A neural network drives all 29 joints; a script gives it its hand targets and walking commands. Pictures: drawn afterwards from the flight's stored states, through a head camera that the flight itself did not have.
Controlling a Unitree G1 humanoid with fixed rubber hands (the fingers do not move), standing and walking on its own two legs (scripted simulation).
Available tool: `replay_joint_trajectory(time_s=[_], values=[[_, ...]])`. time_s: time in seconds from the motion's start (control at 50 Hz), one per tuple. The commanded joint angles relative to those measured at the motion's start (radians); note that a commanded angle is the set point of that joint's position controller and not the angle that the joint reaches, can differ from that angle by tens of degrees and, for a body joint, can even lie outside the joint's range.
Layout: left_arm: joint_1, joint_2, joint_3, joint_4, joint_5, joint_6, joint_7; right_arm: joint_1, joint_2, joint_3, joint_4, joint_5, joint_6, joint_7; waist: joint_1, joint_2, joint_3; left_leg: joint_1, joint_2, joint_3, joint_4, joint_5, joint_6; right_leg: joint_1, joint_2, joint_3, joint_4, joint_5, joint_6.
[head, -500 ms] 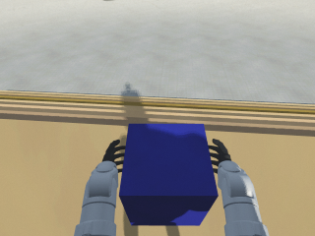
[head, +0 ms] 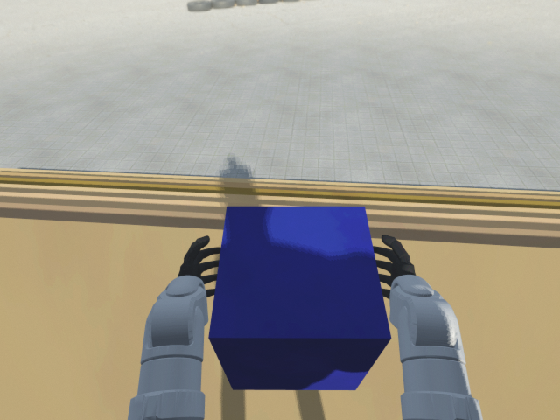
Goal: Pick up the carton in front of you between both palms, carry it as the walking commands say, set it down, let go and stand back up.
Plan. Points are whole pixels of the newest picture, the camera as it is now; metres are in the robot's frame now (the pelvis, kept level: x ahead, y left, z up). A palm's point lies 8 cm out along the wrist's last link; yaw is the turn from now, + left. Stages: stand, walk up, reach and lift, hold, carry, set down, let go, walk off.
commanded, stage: carry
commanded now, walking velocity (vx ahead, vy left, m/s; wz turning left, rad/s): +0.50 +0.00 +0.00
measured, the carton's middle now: (294, 303) +0.31 +0.00 +0.00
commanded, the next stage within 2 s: none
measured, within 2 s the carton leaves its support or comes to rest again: neither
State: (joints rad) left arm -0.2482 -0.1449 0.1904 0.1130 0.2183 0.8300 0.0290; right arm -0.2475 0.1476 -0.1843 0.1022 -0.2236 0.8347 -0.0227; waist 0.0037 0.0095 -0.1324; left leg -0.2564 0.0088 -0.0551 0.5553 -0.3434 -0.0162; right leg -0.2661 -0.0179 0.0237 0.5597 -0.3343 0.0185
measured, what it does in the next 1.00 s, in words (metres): walks ahead: left foot, then right foot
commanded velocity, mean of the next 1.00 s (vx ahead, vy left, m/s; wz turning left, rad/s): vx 0.50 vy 0.00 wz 0.00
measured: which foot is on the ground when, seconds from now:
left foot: down 0.00-0.30, up 0.32-0.48, down 0.50-0.96, up 0.98-1.00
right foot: down 0.00-0.52, up 0.54-0.94, down 0.96-1.00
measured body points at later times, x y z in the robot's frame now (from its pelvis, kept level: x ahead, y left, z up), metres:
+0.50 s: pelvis +0.21 +0.03 -0.01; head +0.22 +0.03 +0.44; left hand +0.49 +0.19 +0.07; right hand +0.50 -0.11 +0.08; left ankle +0.29 +0.11 -0.73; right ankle +0.05 -0.10 -0.73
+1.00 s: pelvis +0.55 +0.01 -0.02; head +0.54 +0.01 +0.43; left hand +0.82 +0.17 +0.05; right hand +0.83 -0.13 +0.05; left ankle +0.31 +0.10 -0.70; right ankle +0.67 -0.05 -0.74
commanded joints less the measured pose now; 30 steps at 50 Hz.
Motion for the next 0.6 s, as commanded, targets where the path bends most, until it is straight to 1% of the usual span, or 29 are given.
replay_joint_trajectory(time_s=[0.0, 0.02, 0.04, 0.06, 0.08, 0.1, 0.12, 0.14, 0.16, 0.18, 0.2, 0.22, 0.24, 0.26, 0.28, 0.3, 0.32, 0.34, 0.36, 0.38, 0.4, 0.44, 0.46, 0.48, 0.5, 0.52, 0.54, 0.56, 0.58], values=[[-0.580, -0.878, -0.691, -0.134, -0.363, 0.054, -0.227, -0.574, 0.870, 0.688, -0.130, 0.352, 0.054, 0.211, 0.004, -0.101, -0.115, -0.144, 0.041, 0.026, -0.009, -0.245, 0.023, 0.031, -0.132, 0.144, -0.210, -0.333, -0.064], [-0.566, -0.856, -0.701, -0.153, -0.377, 0.086, -0.218, -0.576, 0.861, 0.705, -0.149, 0.372, 0.087, 0.205, 0.010, -0.178, -0.103, -0.200, 0.002, 0.102, 0.094, -0.165, 0.003, 0.069, -0.190, 0.233, -0.278, -0.366, -0.093], [-0.546, -0.833, -0.706, -0.167, -0.386, 0.118, -0.209, -0.570, 0.852, 0.718, -0.161, 0.395, 0.120, 0.200, 0.009, -0.218, -0.083, -0.233, -0.014, 0.144, 0.062, -0.130, 0.000, 0.095, -0.228, 0.274, -0.301, -0.347, -0.124], [-0.542, -0.821, -0.717, -0.196, -0.397, 0.148, -0.201, -0.575, 0.852, 0.738, -0.188, 0.424, 0.149, 0.197, 0.009, -0.209, -0.071, -0.192, -0.005, 0.159, -0.014, -0.100, 0.005, 0.072, -0.230, 0.258, -0.278, -0.283, -0.136], [-0.545, -0.818, -0.733, -0.235, -0.416, 0.176, -0.194, -0.570, 0.861, 0.757, -0.209, 0.452, 0.177, 0.195, 0.009, -0.170, -0.086, -0.106, -0.001, 0.162, -0.069, -0.069, 0.009, 0.037, -0.200, 0.186, -0.231, -0.210, -0.123], [-0.550, -0.826, -0.751, -0.274, -0.440, 0.204, -0.190, -0.558, 0.871, 0.769, -0.231, 0.472, 0.201, 0.193, 0.007, -0.111, -0.113, 0.001, 0.010, 0.144, -0.100, -0.042, 0.012, -0.006, -0.149, 0.085, -0.153, -0.130, -0.094], [-0.542, -0.846, -0.767, -0.303, -0.466, 0.229, -0.187, -0.528, 0.877, 0.774, -0.248, 0.487, 0.224, 0.190, 0.001, -0.026, -0.127, 0.114, 0.057, 0.076, -0.141, -0.031, 0.026, -0.087, -0.099, -0.016, -0.027, -0.038, -0.062], [-0.536, -0.862, -0.778, -0.336, -0.489, 0.256, -0.187, -0.479, 0.867, 0.769, -0.258, 0.488, 0.243, 0.185, -0.012, 0.165, -0.154, 0.250, 0.172, -0.094, -0.153, 0.077, 0.078, -0.219, -0.048, -0.119, 0.171, 0.041, -0.015], [-0.527, -0.872, -0.785, -0.355, -0.507, 0.280, -0.191, -0.427, 0.865, 0.758, -0.269, 0.482, 0.261, 0.177, -0.022, 0.269, -0.139, 0.351, 0.253, -0.223, -0.170, 0.257, 0.141, -0.368, -0.021, -0.170, 0.227, -0.085, 0.017], [-0.522, -0.886, -0.793, -0.375, -0.527, 0.297, -0.197, -0.412, 0.862, 0.751, -0.308, 0.470, 0.276, 0.167, -0.025, 0.262, -0.112, 0.399, 0.291, -0.271, -0.166, 0.422, 0.188, -0.441, -0.010, -0.175, 0.167, -0.194, 0.017], [-0.513, -0.898, -0.798, -0.386, -0.544, 0.310, -0.204, -0.425, 0.864, 0.756, -0.360, 0.466, 0.292, 0.159, -0.026, 0.199, -0.116, 0.400, 0.286, -0.230, -0.141, 0.504, 0.190, -0.405, -0.005, -0.182, 0.078, -0.191, 0.010], [-0.486, -0.909, -0.796, -0.393, -0.553, 0.321, -0.209, -0.433, 0.864, 0.766, -0.403, 0.466, 0.306, 0.154, -0.016, 0.146, -0.154, 0.337, 0.256, -0.135, -0.088, 0.484, 0.157, -0.248, 0.005, -0.198, -0.054, -0.088, 0.000], [-0.457, -0.906, -0.786, -0.401, -0.553, 0.331, -0.209, -0.428, 0.880, 0.775, -0.429, 0.474, 0.320, 0.154, -0.001, 0.076, -0.214, 0.143, 0.195, 0.012, 0.012, 0.463, 0.094, 0.067, -0.002, -0.182, -0.173, 0.016, -0.018], [-0.394, -0.912, -0.776, -0.396, -0.537, 0.334, -0.204, -0.445, 0.871, 0.784, -0.478, 0.492, 0.335, 0.162, 0.028, -0.119, -0.236, -0.085, 0.109, 0.172, 0.254, 0.399, 0.027, 0.295, -0.126, 0.048, -0.273, 0.055, -0.069], [-0.359, -0.894, -0.761, -0.406, -0.502, 0.330, -0.195, -0.474, 0.889, 0.809, -0.520, 0.521, 0.350, 0.176, 0.031, -0.385, -0.220, -0.425, 0.025, 0.245, 0.420, 0.136, -0.021, 0.539, -0.298, 0.295, -0.202, 0.540, -0.174], [-0.340, -0.891, -0.760, -0.443, -0.482, 0.339, -0.188, -0.444, 0.896, 0.816, -0.510, 0.529, 0.354, 0.186, 0.035, -0.340, -0.185, -0.607, 0.005, 0.187, 0.453, -0.208, -0.006, 0.646, -0.353, 0.345, -0.206, 0.810, -0.234], [-0.376, -0.920, -0.774, -0.470, -0.491, 0.349, -0.182, -0.456, 0.889, 0.814, -0.512, 0.540, 0.356, 0.190, 0.042, -0.207, -0.165, -0.654, 0.029, 0.163, 0.446, -0.286, 0.010, 0.677, -0.356, 0.299, -0.195, 0.838, -0.234], [-0.394, -0.917, -0.782, -0.505, -0.503, 0.353, -0.177, -0.441, 0.889, 0.812, -0.510, 0.551, 0.360, 0.191, 0.045, -0.125, -0.168, -0.676, 0.041, 0.161, 0.399, -0.303, 0.023, 0.691, -0.353, 0.264, -0.195, 0.744, -0.219], [-0.410, -0.908, -0.793, -0.536, -0.516, 0.357, -0.174, -0.416, 0.892, 0.807, -0.502, 0.553, 0.361, 0.190, 0.044, -0.097, -0.160, -0.655, 0.050, 0.166, 0.309, -0.255, 0.033, 0.676, -0.337, 0.213, -0.207, 0.676, -0.191], [-0.416, -0.896, -0.801, -0.558, -0.528, 0.362, -0.173, -0.388, 0.892, 0.800, -0.495, 0.547, 0.361, 0.186, 0.038, -0.112, -0.167, -0.577, 0.046, 0.178, 0.207, -0.141, 0.032, 0.632, -0.309, 0.139, -0.215, 0.642, -0.155], [-0.407, -0.885, -0.805, -0.570, -0.537, 0.368, -0.176, -0.361, 0.885, 0.791, -0.496, 0.535, 0.362, 0.180, 0.032, -0.145, -0.176, -0.461, 0.022, 0.207, 0.126, -0.039, 0.026, 0.560, -0.280, 0.058, -0.218, 0.621, -0.129], [-0.382, -0.861, -0.812, -0.573, -0.544, 0.378, -0.185, -0.320, 0.873, 0.771, -0.496, 0.508, 0.365, 0.168, 0.009, -0.172, -0.195, -0.120, -0.046, 0.287, -0.030, 0.117, 0.027, 0.340, -0.222, -0.113, -0.152, 0.665, -0.080], [-0.374, -0.848, -0.817, -0.575, -0.548, 0.383, -0.190, -0.303, 0.866, 0.760, -0.491, 0.495, 0.367, 0.164, -0.009, -0.151, -0.240, 0.110, -0.080, 0.356, -0.084, 0.198, 0.033, 0.223, -0.194, -0.186, -0.051, 0.678, -0.059], [-0.372, -0.831, -0.819, -0.578, -0.550, 0.389, -0.195, -0.289, 0.855, 0.749, -0.487, 0.481, 0.370, 0.161, -0.019, -0.102, -0.290, 0.338, -0.064, 0.349, -0.083, 0.171, 0.037, 0.085, -0.157, -0.232, 0.076, 0.585, -0.039], [-0.400, -0.809, -0.814, -0.586, -0.550, 0.395, -0.202, -0.281, 0.847, 0.742, -0.486, 0.469, 0.375, 0.159, -0.048, 0.048, -0.300, 0.459, 0.097, 0.089, -0.178, -0.029, 0.061, -0.082, -0.095, -0.249, 0.312, 0.316, -0.005], [-0.437, -0.810, -0.817, -0.597, -0.565, 0.407, -0.209, -0.302, 0.840, 0.729, -0.467, 0.453, 0.375, 0.156, -0.029, 0.287, -0.241, 0.480, 0.377, -0.463, -0.348, -0.009, 0.185, -0.330, 0.029, -0.210, 0.532, -0.098, 0.028], [-0.449, -0.818, -0.823, -0.563, -0.565, 0.413, -0.212, -0.325, 0.847, 0.734, -0.473, 0.456, 0.383, 0.157, -0.027, 0.205, -0.213, 0.478, 0.435, -0.509, -0.343, 0.045, 0.263, -0.417, -0.030, -0.066, 0.669, -0.164, -0.009], [-0.438, -0.825, -0.813, -0.542, -0.559, 0.412, -0.216, -0.339, 0.869, 0.745, -0.475, 0.465, 0.386, 0.159, -0.025, 0.125, -0.187, 0.430, 0.407, -0.433, -0.322, 0.169, 0.259, -0.452, -0.073, -0.041, 0.704, -0.140, -0.034], [-0.439, -0.852, -0.810, -0.527, -0.555, 0.408, -0.218, -0.367, 0.889, 0.757, -0.482, 0.475, 0.385, 0.164, -0.023, 0.051, -0.187, 0.402, 0.383, -0.349, -0.318, 0.216, 0.245, -0.464, -0.104, -0.031, 0.696, -0.089, -0.042]])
